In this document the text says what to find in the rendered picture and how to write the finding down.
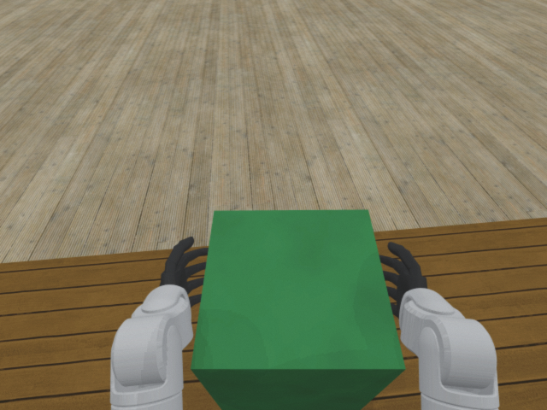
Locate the carton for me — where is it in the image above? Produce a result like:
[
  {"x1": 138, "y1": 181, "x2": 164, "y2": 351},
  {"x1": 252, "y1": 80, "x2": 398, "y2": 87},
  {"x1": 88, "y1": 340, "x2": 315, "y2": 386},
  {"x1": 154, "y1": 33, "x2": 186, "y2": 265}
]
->
[{"x1": 191, "y1": 209, "x2": 406, "y2": 410}]

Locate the robot right forearm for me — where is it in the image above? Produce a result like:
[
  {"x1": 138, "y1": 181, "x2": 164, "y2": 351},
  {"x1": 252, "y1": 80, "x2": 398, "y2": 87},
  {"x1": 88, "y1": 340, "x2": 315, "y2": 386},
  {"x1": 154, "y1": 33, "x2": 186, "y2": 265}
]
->
[{"x1": 399, "y1": 288, "x2": 499, "y2": 410}]

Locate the right robot hand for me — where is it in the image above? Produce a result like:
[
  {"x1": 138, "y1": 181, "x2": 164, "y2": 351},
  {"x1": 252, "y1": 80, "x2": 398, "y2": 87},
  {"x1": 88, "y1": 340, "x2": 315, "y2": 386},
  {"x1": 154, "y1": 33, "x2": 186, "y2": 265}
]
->
[{"x1": 379, "y1": 242, "x2": 427, "y2": 319}]

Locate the robot left forearm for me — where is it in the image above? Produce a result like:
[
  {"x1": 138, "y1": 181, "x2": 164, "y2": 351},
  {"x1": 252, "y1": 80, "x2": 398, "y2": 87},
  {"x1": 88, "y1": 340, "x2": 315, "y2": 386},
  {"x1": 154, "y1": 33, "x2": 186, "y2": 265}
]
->
[{"x1": 110, "y1": 284, "x2": 193, "y2": 410}]

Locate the left robot hand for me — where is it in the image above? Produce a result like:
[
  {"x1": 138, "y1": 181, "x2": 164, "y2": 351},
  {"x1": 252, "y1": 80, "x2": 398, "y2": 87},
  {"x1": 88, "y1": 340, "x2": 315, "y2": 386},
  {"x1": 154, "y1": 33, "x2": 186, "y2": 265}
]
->
[{"x1": 160, "y1": 237, "x2": 209, "y2": 307}]

